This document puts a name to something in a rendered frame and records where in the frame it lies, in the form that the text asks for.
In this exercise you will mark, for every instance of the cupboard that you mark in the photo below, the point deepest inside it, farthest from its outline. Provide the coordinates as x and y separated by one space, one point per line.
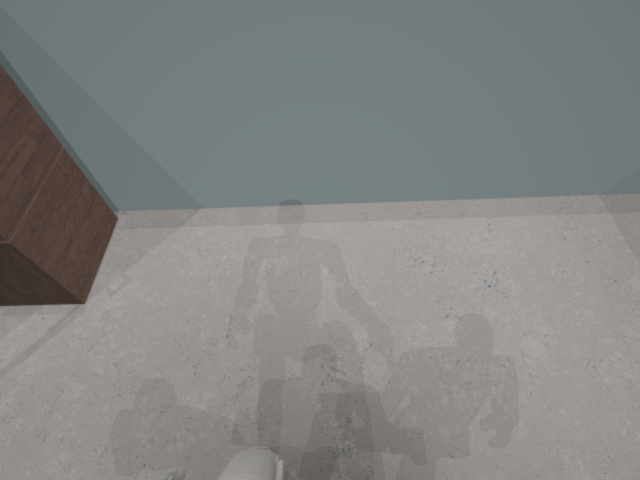
54 225

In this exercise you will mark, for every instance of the robot left thigh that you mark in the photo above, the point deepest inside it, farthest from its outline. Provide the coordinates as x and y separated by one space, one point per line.
254 464

